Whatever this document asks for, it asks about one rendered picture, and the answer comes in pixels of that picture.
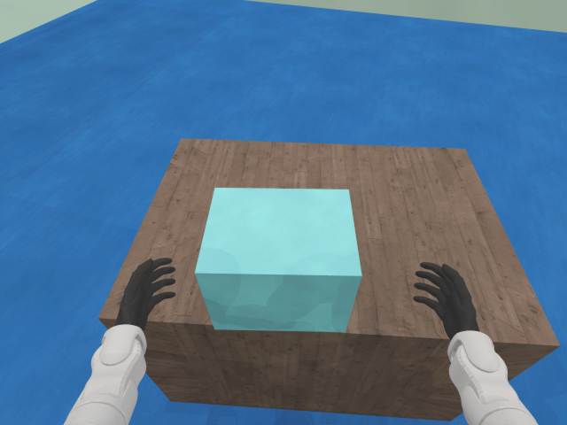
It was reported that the right robot hand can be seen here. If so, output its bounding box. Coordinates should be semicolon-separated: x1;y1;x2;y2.
413;262;480;340

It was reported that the left robot hand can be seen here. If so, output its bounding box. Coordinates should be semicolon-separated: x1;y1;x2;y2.
115;258;175;332

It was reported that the carton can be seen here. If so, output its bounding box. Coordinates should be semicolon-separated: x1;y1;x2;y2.
195;188;362;332

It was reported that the robot right forearm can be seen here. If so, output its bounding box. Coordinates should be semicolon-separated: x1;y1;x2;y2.
447;330;539;425

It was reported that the robot left forearm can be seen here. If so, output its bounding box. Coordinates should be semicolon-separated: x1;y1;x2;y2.
64;324;147;425

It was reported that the pedestal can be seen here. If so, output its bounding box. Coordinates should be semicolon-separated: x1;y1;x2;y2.
98;138;561;421

